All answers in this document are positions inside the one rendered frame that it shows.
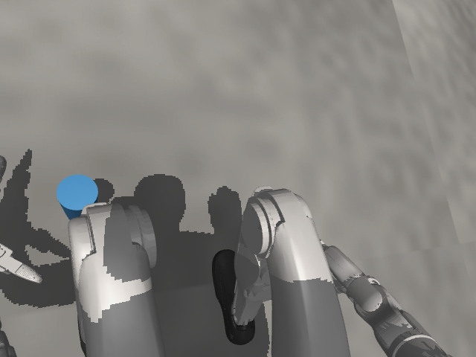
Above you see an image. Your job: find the right robot hand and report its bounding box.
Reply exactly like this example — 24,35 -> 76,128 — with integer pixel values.
320,239 -> 365,295

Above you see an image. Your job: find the left robot hand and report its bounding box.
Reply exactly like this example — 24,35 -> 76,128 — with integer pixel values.
0,155 -> 42,283

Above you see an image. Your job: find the can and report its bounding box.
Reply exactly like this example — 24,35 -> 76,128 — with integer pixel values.
57,175 -> 98,219

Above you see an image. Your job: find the left robot arm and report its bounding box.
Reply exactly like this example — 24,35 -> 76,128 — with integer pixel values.
0,321 -> 17,357

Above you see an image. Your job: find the right robot arm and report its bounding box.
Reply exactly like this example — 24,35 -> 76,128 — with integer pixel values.
346,275 -> 453,357

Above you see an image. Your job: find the right robot foot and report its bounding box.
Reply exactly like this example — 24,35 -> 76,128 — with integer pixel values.
212,249 -> 255,345

